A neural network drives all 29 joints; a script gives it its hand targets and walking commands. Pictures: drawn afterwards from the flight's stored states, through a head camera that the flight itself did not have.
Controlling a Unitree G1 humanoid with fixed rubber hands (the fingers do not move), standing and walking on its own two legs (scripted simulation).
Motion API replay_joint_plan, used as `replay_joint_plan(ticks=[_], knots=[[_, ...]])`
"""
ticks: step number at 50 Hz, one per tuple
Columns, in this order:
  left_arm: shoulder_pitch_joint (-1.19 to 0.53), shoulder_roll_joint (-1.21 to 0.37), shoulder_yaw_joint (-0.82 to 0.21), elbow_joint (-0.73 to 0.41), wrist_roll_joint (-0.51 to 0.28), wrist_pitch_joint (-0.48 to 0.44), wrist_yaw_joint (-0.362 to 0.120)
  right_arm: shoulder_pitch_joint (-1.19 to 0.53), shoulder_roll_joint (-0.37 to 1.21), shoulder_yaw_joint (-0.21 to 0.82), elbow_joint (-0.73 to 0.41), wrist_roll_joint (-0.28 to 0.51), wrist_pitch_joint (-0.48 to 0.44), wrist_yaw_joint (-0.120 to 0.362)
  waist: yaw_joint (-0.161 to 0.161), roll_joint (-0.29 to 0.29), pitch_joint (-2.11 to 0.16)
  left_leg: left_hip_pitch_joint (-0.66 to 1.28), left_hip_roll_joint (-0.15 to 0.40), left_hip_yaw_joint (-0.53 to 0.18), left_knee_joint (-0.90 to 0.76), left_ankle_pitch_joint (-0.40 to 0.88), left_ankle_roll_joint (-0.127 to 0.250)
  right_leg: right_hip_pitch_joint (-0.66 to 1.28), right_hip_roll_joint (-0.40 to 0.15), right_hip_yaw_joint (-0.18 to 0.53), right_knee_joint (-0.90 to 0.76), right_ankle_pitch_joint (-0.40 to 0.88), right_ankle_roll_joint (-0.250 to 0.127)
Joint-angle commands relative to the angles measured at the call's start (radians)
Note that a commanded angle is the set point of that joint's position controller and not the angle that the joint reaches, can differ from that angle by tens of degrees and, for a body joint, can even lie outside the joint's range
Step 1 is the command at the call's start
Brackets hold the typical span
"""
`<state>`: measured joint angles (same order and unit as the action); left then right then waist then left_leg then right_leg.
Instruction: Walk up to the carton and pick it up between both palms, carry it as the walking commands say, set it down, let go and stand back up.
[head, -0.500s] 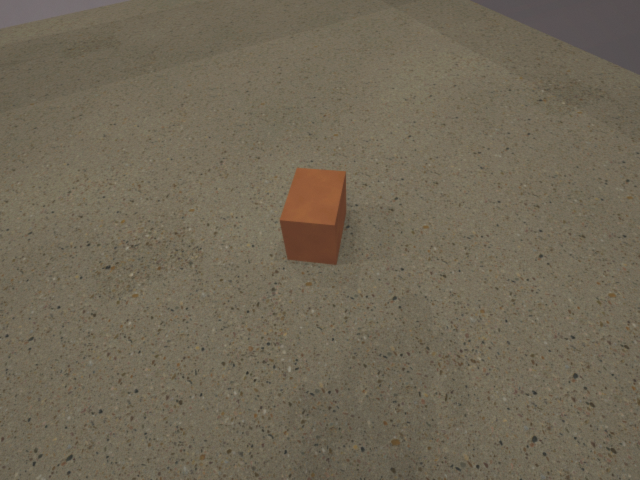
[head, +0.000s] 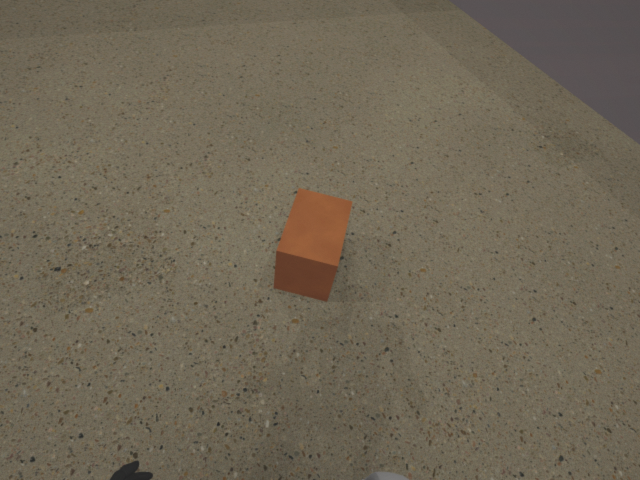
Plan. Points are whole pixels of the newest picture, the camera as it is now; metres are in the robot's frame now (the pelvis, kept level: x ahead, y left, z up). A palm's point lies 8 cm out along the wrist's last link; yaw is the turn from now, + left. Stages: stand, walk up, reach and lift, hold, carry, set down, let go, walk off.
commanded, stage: walk up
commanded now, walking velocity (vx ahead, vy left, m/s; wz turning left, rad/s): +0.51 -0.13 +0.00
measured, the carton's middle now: (312, 244) +0.92 -0.02 -0.66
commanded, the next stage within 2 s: none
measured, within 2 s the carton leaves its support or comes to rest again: neither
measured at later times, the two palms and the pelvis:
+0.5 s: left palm (182, 380) +0.25 +0.19 -0.09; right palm (498, 383) +0.29 -0.30 -0.14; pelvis +0.22 -0.07 +0.01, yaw +0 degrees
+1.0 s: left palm (168, 262) +0.47 +0.28 -0.15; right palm (452, 283) +0.46 -0.24 -0.11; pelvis +0.40 +0.02 +0.00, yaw +0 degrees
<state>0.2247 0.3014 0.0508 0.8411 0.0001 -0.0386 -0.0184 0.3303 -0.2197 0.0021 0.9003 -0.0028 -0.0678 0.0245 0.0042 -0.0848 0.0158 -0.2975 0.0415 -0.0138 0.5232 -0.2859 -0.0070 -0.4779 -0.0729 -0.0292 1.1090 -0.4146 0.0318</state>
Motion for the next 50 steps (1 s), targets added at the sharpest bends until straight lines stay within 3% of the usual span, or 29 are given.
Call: replay_joint_plan(ticks=[1, 5, 8, 10, 11, 12, 13, 14, 15, 16, 17, 18, 19, 22, 24, 27, 29, 32, 34, 36, 38, 39, 40, 41, 42, 44, 46, 47, 50], knots=[[-0.110, 0.025, -0.007, -0.065, 0.043, 0.028, -0.035, 0.155, -0.173, -0.070, 0.005, -0.033, -0.017, -0.023, -0.082, 0.298, -0.027, 0.360, 0.263, -0.272, -0.229, 0.522, 0.105, -0.288, -0.023, 0.011, -0.050, 0.173, 0.035], [-0.196, -0.003, -0.025, -0.091, 0.033, 0.026, -0.046, 0.103, -0.193, -0.075, -0.024, -0.038, -0.004, -0.031, -0.089, 0.316, 0.033, 0.276, 0.249, -0.197, -0.282, 0.384, 0.127, -0.234, -0.014, -0.025, -0.285, 0.224, 0.033], [-0.205, -0.004, -0.036, -0.075, 0.026, 0.015, -0.047, 0.081, -0.203, -0.074, -0.029, -0.041, 0.004, -0.025, -0.086, 0.320, 0.032, 0.284, 0.230, -0.150, -0.255, 0.424, 0.109, -0.115, 0.018, -0.075, -0.498, 0.220, 0.019], [-0.139, 0.009, -0.028, -0.048, 0.035, -0.001, -0.040, 0.093, -0.236, -0.080, -0.019, -0.030, 0.003, -0.026, -0.053, 0.282, -0.058, 0.332, 0.212, -0.101, -0.129, 0.645, 0.106, 0.026, 0.069, -0.126, -0.621, 0.191, -0.006], [0.001, 0.025, -0.020, -0.009, 0.034, -0.016, -0.023, 0.054, -0.246, -0.091, -0.031, -0.024, -0.002, -0.029, 0.010, 0.252, -0.151, 0.336, 0.186, -0.063, 0.002, 0.721, 0.080, 0.177, 0.076, -0.133, -0.701, 0.256, -0.019], [0.169, 0.093, -0.003, 0.045, 0.039, -0.037, -0.010, 0.057, -0.220, -0.093, -0.031, -0.014, -0.009, -0.028, 0.073, 0.175, -0.289, 0.203, 0.114, -0.002, 0.217, 0.583, 0.043, 0.458, 0.001, -0.064, -0.700, 0.316, -0.048], [0.323, 0.201, 0.036, 0.086, 0.037, -0.048, 0.001, 0.110, -0.130, -0.079, -0.047, -0.006, -0.015, -0.022, 0.119, -0.086, -0.366, -0.099, -0.012, 0.035, 0.491, 0.108, 0.017, 0.705, -0.260, 0.292, -0.743, 0.277, -0.101], [0.378, 0.269, 0.055, 0.097, 0.032, -0.040, 0.004, 0.116, -0.092, -0.064, -0.071, -0.002, -0.014, -0.022, 0.130, -0.226, -0.377, -0.313, -0.070, -0.003, 0.641, -0.259, 0.008, 0.850, -0.401, 0.548, -0.759, 0.332, -0.147], [0.375, 0.235, 0.048, 0.110, 0.030, -0.031, 0.012, 0.024, -0.134, -0.072, -0.069, -0.004, -0.010, -0.023, 0.134, -0.083, -0.336, -0.384, -0.021, -0.039, 0.702, -0.234, 0.003, 0.856, -0.385, 0.540, -0.744, 0.413, -0.176], [0.294, 0.195, 0.041, 0.101, 0.036, -0.030, 0.012, -0.015, -0.138, -0.073, -0.069, -0.021, -0.008, -0.015, 0.099, -0.065, -0.234, -0.401, 0.020, -0.037, 0.723, -0.181, -0.005, 0.722, -0.343, 0.466, -0.765, 0.418, -0.168], [0.179, 0.155, 0.034, 0.078, 0.034, -0.031, 0.008, -0.002, -0.131, -0.070, -0.058, -0.032, 0.000, -0.009, 0.050, -0.064, -0.164, -0.336, 0.046, -0.054, 0.681, -0.101, -0.010, 0.525, -0.297, 0.401, -0.824, 0.217, -0.128], [0.100, 0.125, 0.025, 0.034, 0.033, -0.029, 0.007, -0.002, -0.125, -0.068, -0.046, -0.027, 0.015, -0.003, 0.028, -0.046, -0.100, -0.283, 0.059, -0.032, 0.635, -0.060, -0.011, 0.399, -0.270, 0.339, -0.881, 0.064, -0.109], [0.109, 0.133, 0.028, 0.026, 0.029, -0.029, 0.012, -0.002, -0.136, -0.076, -0.045, -0.029, 0.035, 0.007, 0.034, -0.043, -0.042, -0.274, 0.047, -0.026, 0.632, -0.030, -0.024, 0.356, -0.291, 0.368, -0.901, 0.079, -0.098], [0.154, 0.112, 0.035, 0.013, 0.038, -0.036, 0.016, -0.034, -0.117, -0.069, -0.051, -0.031, 0.066, 0.030, 0.037, -0.121, 0.060, -0.242, 0.072, -0.018, 0.557, 0.059, -0.043, 0.279, -0.250, 0.266, -0.913, 0.214, -0.075], [0.190, 0.100, 0.028, 0.002, 0.032, -0.044, 0.022, -0.078, -0.114, -0.063, -0.043, -0.032, 0.073, 0.033, 0.046, -0.063, 0.058, -0.267, 0.066, 0.003, 0.534, 0.091, -0.050, 0.343, -0.231, 0.219, -0.920, 0.278, -0.084], [0.204, 0.120, 0.034, -0.010, 0.026, -0.041, 0.028, -0.087, -0.111, -0.062, -0.038, -0.027, 0.084, 0.039, 0.037, -0.103, 0.030, -0.311, 0.052, 0.017, 0.515, 0.125, -0.061, 0.412, -0.223, 0.155, -0.912, 0.345, -0.081], [0.252, 0.122, 0.036, -0.005, 0.025, -0.038, 0.033, -0.171, -0.115, -0.059, -0.053, -0.029, 0.086, 0.043, 0.079, -0.056, 0.054, -0.347, 0.056, 0.040, 0.476, 0.125, -0.074, 0.461, -0.246, 0.166, -0.902, 0.409, -0.101], [0.259, 0.150, 0.047, -0.007, 0.021, -0.026, 0.040, -0.250, -0.100, -0.049, -0.089, -0.027, 0.085, 0.053, 0.099, -0.097, 0.101, -0.389, 0.053, 0.048, 0.335, 0.089, -0.087, 0.494, -0.261, 0.154, -0.893, 0.431, -0.124], [0.242, 0.173, 0.059, -0.017, 0.022, -0.011, 0.042, -0.272, -0.092, -0.038, -0.093, -0.026, 0.080, 0.050, 0.097, -0.084, 0.104, -0.358, 0.057, 0.049, 0.219, 0.039, -0.081, 0.513, -0.295, 0.140, -0.861, 0.530, -0.150], [0.190, 0.164, 0.061, -0.024, 0.021, -0.006, 0.041, -0.241, -0.077, -0.033, -0.084, -0.022, 0.065, 0.044, 0.083, -0.151, 0.075, -0.283, 0.059, 0.059, 0.060, 0.026, -0.075, 0.509, -0.290, 0.097, -0.807, 0.631, -0.135], [0.133, 0.182, 0.068, -0.029, 0.014, 0.002, 0.042, -0.150, -0.080, -0.036, -0.058, -0.022, 0.048, 0.030, 0.037, -0.144, -0.014, -0.121, 0.013, 0.094, -0.081, 0.045, -0.053, 0.493, -0.274, 0.048, -0.695, 0.698, -0.108], [0.065, 0.183, 0.070, -0.051, 0.002, 0.002, 0.037, -0.022, -0.094, -0.037, -0.009, -0.025, 0.032, 0.020, -0.041, -0.091, -0.083, 0.044, -0.032, 0.133, -0.217, 0.160, -0.040, 0.449, -0.213, -0.032, -0.532, 0.667, -0.074], [0.086, 0.121, 0.042, -0.043, 0.001, -0.002, 0.024, 0.092, -0.171, -0.065, 0.022, -0.022, 0.008, 0.005, -0.068, 0.018, -0.202, 0.259, 0.042, 0.015, -0.195, 0.201, -0.001, 0.367, -0.102, -0.072, -0.322, 0.504, -0.042], [0.161, 0.032, 0.020, -0.051, 0.007, -0.006, 0.016, 0.190, -0.285, -0.102, 0.026, -0.008, -0.013, -0.008, -0.078, 0.299, -0.254, 0.476, 0.313, -0.370, -0.175, 0.573, 0.046, 0.079, 0.038, -0.066, -0.120, -0.031, 0.005], [0.163, 0.023, 0.026, -0.054, 0.022, 0.001, 0.014, 0.222, -0.320, -0.104, 0.041, -0.003, -0.012, -0.015, -0.077, 0.356, -0.277, 0.591, 0.344, -0.504, -0.129, 0.894, 0.128, -0.075, 0.071, 0.023, -0.015, -0.187, 0.015], [0.101, 0.014, 0.018, -0.058, 0.019, 0.004, 0.017, 0.156, -0.219, -0.079, 0.037, -0.009, -0.007, -0.024, -0.059, 0.244, -0.224, 0.543, 0.293, -0.346, -0.081, 1.041, 0.135, -0.122, 0.012, 0.033, 0.038, -0.121, 0.010], [0.146, 0.028, 0.018, 0.009, 0.012, 0.029, 0.009, 0.044, -0.169, -0.061, -0.005, -0.016, -0.003, -0.027, -0.027, 0.208, -0.170, 0.377, 0.281, -0.291, -0.127, 0.822, 0.087, -0.039, 0.003, 0.047, -0.028, -0.042, 0.013], [0.125, 0.035, 0.021, 0.005, 0.015, 0.041, 0.004, 0.052, -0.192, -0.067, -0.012, -0.015, 0.000, -0.034, -0.027, 0.213, -0.140, 0.347, 0.280, -0.280, -0.114, 0.940, 0.071, -0.036, -0.001, 0.060, -0.034, -0.003, 0.028], [0.083, 0.024, 0.012, -0.006, 0.017, 0.061, 0.000, 0.036, -0.187, -0.065, -0.023, -0.034, 0.007, -0.035, -0.032, 0.308, -0.133, 0.299, 0.284, -0.259, -0.149, 0.861, 0.125, -0.037, 0.000, 0.040, -0.061, 0.016, 0.044]])
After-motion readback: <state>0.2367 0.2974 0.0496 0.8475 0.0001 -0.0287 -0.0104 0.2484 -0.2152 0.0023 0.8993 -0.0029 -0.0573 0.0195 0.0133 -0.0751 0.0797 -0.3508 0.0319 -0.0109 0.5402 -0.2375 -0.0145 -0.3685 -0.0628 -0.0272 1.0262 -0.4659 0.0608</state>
